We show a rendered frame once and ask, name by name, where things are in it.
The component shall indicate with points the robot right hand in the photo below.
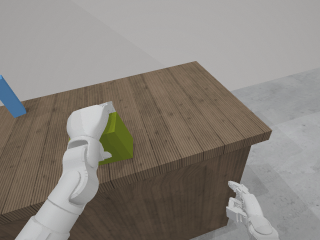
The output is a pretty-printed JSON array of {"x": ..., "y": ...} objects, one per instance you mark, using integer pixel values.
[{"x": 240, "y": 211}]

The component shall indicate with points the right robot forearm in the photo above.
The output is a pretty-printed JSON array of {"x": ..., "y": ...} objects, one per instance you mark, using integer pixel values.
[{"x": 259, "y": 228}]

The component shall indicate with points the sponge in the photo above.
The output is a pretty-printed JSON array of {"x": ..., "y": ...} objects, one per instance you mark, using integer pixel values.
[{"x": 116, "y": 139}]

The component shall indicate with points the left robot forearm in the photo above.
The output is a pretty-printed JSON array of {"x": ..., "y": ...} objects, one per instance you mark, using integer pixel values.
[{"x": 77, "y": 186}]

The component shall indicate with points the robot left hand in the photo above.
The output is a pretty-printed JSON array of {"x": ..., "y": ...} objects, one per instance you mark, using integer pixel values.
[{"x": 91, "y": 122}]

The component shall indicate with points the table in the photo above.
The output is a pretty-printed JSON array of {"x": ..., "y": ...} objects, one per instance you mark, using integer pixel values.
[{"x": 191, "y": 136}]

